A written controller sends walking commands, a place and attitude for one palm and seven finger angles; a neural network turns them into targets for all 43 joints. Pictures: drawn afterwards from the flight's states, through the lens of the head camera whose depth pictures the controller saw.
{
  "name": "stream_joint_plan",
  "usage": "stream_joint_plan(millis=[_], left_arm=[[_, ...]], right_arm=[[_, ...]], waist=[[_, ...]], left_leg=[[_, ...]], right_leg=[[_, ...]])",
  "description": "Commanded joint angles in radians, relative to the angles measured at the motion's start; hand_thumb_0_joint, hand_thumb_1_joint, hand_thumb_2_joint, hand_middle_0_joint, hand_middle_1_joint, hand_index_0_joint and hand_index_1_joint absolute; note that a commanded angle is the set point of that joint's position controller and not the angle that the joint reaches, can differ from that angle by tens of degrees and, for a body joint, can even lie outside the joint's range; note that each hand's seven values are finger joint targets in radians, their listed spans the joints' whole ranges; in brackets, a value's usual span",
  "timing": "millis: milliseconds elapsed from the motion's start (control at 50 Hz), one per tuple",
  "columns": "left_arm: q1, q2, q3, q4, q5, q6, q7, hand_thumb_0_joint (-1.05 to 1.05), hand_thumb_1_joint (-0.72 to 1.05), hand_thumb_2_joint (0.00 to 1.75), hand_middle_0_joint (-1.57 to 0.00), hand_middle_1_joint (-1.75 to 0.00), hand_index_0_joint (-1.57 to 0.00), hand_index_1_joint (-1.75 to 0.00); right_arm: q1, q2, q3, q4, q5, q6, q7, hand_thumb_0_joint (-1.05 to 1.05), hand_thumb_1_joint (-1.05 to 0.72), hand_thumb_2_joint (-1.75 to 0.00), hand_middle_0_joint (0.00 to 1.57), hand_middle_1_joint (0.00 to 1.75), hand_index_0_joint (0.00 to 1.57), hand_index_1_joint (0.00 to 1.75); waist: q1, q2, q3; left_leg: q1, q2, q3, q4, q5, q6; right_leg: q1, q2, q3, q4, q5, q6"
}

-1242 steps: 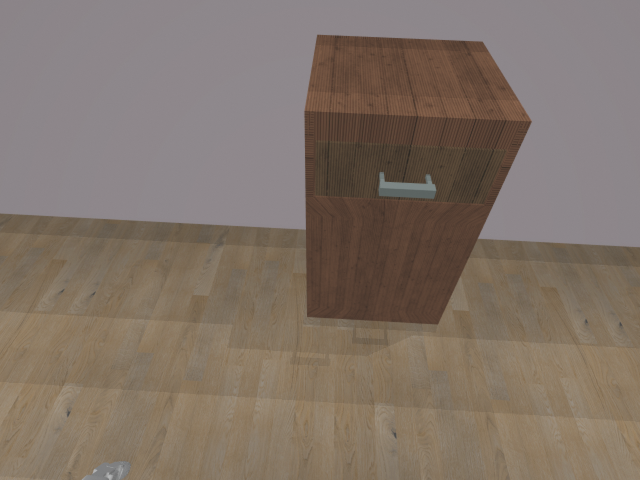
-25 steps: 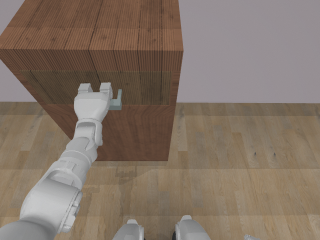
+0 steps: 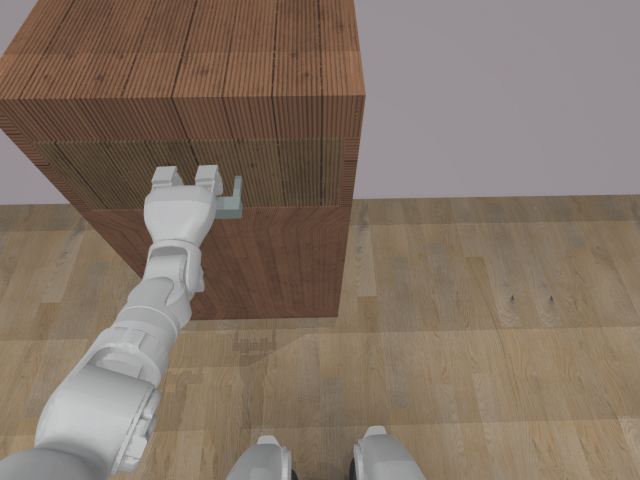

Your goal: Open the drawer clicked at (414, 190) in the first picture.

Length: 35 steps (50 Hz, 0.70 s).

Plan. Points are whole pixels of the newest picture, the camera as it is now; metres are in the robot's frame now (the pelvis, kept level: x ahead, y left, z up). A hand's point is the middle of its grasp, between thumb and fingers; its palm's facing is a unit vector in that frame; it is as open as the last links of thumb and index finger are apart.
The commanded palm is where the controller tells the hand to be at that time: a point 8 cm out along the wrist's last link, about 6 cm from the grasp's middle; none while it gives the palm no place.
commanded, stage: lift the fingers back up to retry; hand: left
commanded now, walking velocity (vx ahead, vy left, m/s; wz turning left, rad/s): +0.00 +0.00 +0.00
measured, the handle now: (200, 195) +0.52 +0.18 -0.02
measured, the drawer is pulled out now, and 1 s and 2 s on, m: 0.00 0.00 0.00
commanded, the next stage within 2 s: re-aim the fingers above the handle in 0.60 s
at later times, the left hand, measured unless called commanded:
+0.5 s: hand (176, 208) +0.45 +0.18 +0.05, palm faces +0.00 -0.03 -1.00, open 13.8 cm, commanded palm +0.41 +0.17 +0.09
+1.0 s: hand (183, 217) +0.44 +0.17 +0.04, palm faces -0.03 +0.00 -1.00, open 13.8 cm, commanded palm +0.42 +0.17 +0.09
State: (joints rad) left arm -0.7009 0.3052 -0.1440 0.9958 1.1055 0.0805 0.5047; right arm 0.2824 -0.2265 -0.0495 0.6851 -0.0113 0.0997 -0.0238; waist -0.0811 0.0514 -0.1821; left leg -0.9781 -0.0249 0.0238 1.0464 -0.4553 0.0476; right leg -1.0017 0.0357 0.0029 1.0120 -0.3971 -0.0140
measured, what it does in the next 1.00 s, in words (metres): stands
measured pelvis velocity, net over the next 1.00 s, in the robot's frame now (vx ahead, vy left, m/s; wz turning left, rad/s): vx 0.04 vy -0.01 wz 0.01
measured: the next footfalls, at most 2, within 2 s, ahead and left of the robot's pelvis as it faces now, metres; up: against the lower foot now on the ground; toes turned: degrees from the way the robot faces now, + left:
none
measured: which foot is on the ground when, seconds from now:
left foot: down 0.00-1.00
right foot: down 0.00-1.00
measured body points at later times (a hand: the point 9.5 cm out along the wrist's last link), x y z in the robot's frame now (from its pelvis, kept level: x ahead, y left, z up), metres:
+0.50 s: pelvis +0.04 -0.01 +0.04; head +0.11 -0.02 +0.49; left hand +0.44 +0.18 +0.10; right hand +0.14 -0.26 -0.09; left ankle +0.02 +0.09 -0.66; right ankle +0.04 -0.11 -0.66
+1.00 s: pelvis +0.04 -0.01 +0.04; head +0.11 -0.04 +0.48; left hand +0.44 +0.17 +0.09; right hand +0.14 -0.26 -0.10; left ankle +0.02 +0.09 -0.66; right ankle +0.04 -0.11 -0.66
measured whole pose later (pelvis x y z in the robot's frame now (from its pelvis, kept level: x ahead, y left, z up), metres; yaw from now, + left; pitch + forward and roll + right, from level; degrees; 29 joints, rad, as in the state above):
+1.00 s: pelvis +0.04 -0.01 +0.04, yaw +1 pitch +15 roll +0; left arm -0.54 0.28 -0.19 0.85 1.08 0.09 0.43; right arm 0.22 -0.21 -0.06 0.68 0.00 0.14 -0.02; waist -0.02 0.06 -0.13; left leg -0.65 -0.03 0.01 0.79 -0.41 0.03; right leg -0.69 0.04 0.00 0.79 -0.37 -0.03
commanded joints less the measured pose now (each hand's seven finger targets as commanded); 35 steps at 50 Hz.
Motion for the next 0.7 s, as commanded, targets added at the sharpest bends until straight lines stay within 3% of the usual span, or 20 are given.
stream_joint_plan(millis=[0,60,100,120,180,220,260,340,400,420,480,540,600,640,680], left_arm=[[-0.330,0.157,0.052,-0.204,-0.025,-0.026,-0.005,0.00,-0.50,0.30,-0.30,-1.20,-0.30,-1.20],[-0.287,0.168,0.071,-0.262,-0.016,-0.069,-0.005,0.00,-0.50,0.30,-0.30,-1.20,-0.30,-1.20],[-0.269,0.123,0.041,-0.278,-0.005,-0.089,0.005,0.00,-0.50,0.30,-0.30,-1.20,-0.30,-1.20],[-0.256,0.126,0.049,-0.290,0.001,-0.094,0.014,0.00,-0.50,0.30,-0.30,-1.20,-0.30,-1.20],[-0.249,0.156,0.075,-0.287,0.012,-0.081,0.042,0.00,-0.50,0.30,-0.30,-1.20,-0.30,-1.20],[-0.261,0.157,0.074,-0.307,0.018,-0.063,0.053,0.00,-0.50,0.30,-0.30,-1.20,-0.30,-1.20],[-0.246,0.180,0.092,-0.342,0.016,-0.043,0.056,0.00,-0.50,0.30,-0.30,-1.20,-0.30,-1.20],[-0.207,0.152,0.061,-0.380,-0.014,0.001,0.015,0.00,-0.50,0.30,-0.30,-1.20,-0.30,-1.20],[-0.156,0.131,0.031,-0.425,-0.036,0.017,-0.035,0.00,-0.50,0.30,-0.30,-1.20,-0.30,-1.20],[-0.133,0.104,0.005,-0.401,-0.038,0.020,-0.055,0.00,-0.50,0.30,-0.30,-1.20,-0.30,-1.20],[-0.070,0.075,-0.018,-0.364,-0.042,0.006,-0.102,0.00,-0.50,0.30,-0.30,-1.20,-0.30,-1.20],[-0.068,0.110,0.003,-0.419,-0.035,-0.038,-0.124,0.00,-0.50,0.30,-0.30,-1.20,-0.30,-1.20],[-0.113,0.144,0.037,-0.432,-0.005,-0.092,-0.101,0.00,-0.50,0.30,-0.30,-1.20,-0.30,-1.20],[-0.143,0.182,0.078,-0.487,0.011,-0.127,-0.067,0.00,-0.50,0.30,-0.30,-1.20,-0.30,-1.20],[-0.168,0.172,0.083,-0.510,0.026,-0.145,-0.024,0.00,-0.50,0.30,-0.30,-1.20,-0.30,-1.20]], right_arm=[[0.088,-0.148,-0.048,-0.084,0.000,-0.022,-0.016,0.00,-0.90,-0.90,0.20,0.30,0.20,0.30],[0.079,-0.142,-0.051,-0.092,-0.001,-0.023,-0.020,0.00,-0.90,-0.90,0.20,0.30,0.20,0.30],[0.066,-0.137,-0.054,-0.091,-0.001,-0.023,-0.017,0.00,-0.90,-0.90,0.20,0.30,0.20,0.30],[0.065,-0.138,-0.055,-0.091,-0.001,-0.023,-0.014,0.00,-0.90,-0.90,0.20,0.30,0.20,0.30],[0.055,-0.136,-0.055,-0.086,0.001,-0.015,-0.006,0.00,-0.90,-0.90,0.20,0.30,0.20,0.30],[0.051,-0.134,-0.057,-0.090,0.000,-0.010,-0.001,0.00,-0.90,-0.90,0.20,0.30,0.20,0.30],[0.039,-0.132,-0.057,-0.095,0.002,-0.002,0.003,0.00,-0.90,-0.90,0.20,0.30,0.20,0.30],[0.020,-0.132,-0.060,-0.108,0.010,0.012,0.003,0.00,-0.90,-0.90,0.20,0.30,0.20,0.30],[0.000,-0.134,-0.058,-0.124,0.018,0.019,-0.004,0.00,-0.90,-0.90,0.20,0.30,0.20,0.30],[-0.004,-0.135,-0.058,-0.122,0.020,0.019,-0.005,0.00,-0.90,-0.90,0.20,0.30,0.20,0.30],[-0.010,-0.139,-0.053,-0.121,0.022,0.025,-0.008,0.00,-0.90,-0.90,0.20,0.30,0.20,0.30],[-0.027,-0.139,-0.050,-0.139,0.018,0.028,-0.010,0.00,-0.90,-0.90,0.20,0.30,0.20,0.30],[-0.030,-0.126,-0.048,-0.136,0.011,0.021,-0.012,0.00,-0.90,-0.90,0.20,0.30,0.20,0.30],[-0.037,-0.121,-0.051,-0.140,0.007,0.013,-0.011,0.00,-0.90,-0.90,0.20,0.30,0.20,0.30],[-0.037,-0.110,-0.056,-0.129,-0.002,0.004,-0.007,0.00,-0.90,-0.90,0.20,0.30,0.20,0.30]], waist=[[-0.003,-0.034,-0.429],[0.017,-0.032,-0.426],[0.006,-0.039,-0.369],[0.013,-0.036,-0.360],[0.018,-0.042,-0.329],[0.019,-0.039,-0.336],[0.036,-0.004,-0.378],[0.031,-0.029,-0.398],[0.034,-0.064,-0.374],[0.024,-0.078,-0.334],[0.023,-0.111,-0.252],[0.041,-0.089,-0.261],[0.048,-0.058,-0.251],[0.061,-0.017,-0.288],[0.057,0.015,-0.339]], left_leg=[[0.368,0.012,-0.042,-0.184,0.248,-0.008],[0.407,0.015,-0.042,-0.202,0.310,-0.011],[0.419,0.018,-0.040,-0.210,0.329,-0.011],[0.423,0.018,-0.042,-0.216,0.339,-0.013],[0.416,0.012,-0.033,-0.233,0.347,-0.013],[0.433,0.008,-0.026,-0.244,0.364,-0.013],[0.478,0.007,-0.021,-0.255,0.427,-0.015],[0.521,0.004,-0.012,-0.278,0.492,-0.013],[0.547,0.005,-0.008,-0.307,0.522,-0.008],[0.543,0.004,-0.006,-0.312,0.513,-0.007],[0.541,0.006,-0.009,-0.329,0.500,-0.008],[0.540,-0.003,-0.004,-0.335,0.487,-0.007],[0.522,-0.008,-0.004,-0.329,0.455,-0.009],[0.528,-0.009,-0.010,-0.316,0.470,-0.013],[0.548,-0.007,-0.008,-0.289,0.501,-0.016]], right_leg=[[0.289,0.018,-0.019,-0.176,0.171,-0.031],[0.325,0.018,-0.020,-0.187,0.222,-0.034],[0.311,0.020,-0.022,-0.204,0.234,-0.035],[0.317,0.019,-0.024,-0.207,0.237,-0.037],[0.354,0.020,-0.019,-0.223,0.262,-0.039],[0.386,0.020,-0.019,-0.233,0.286,-0.040],[0.435,0.021,-0.013,-0.238,0.343,-0.042],[0.527,0.021,-0.006,-0.274,0.431,-0.037],[0.579,0.016,-0.003,-0.302,0.476,-0.031],[0.572,0.016,-0.002,-0.314,0.476,-0.029],[0.550,0.014,-0.007,-0.332,0.455,-0.029],[0.579,0.009,0.006,-0.336,0.465,-0.035],[0.553,0.005,0.010,-0.321,0.436,-0.037],[0.545,0.007,0.010,-0.300,0.425,-0.044],[0.522,0.008,0.010,-0.276,0.445,-0.044]])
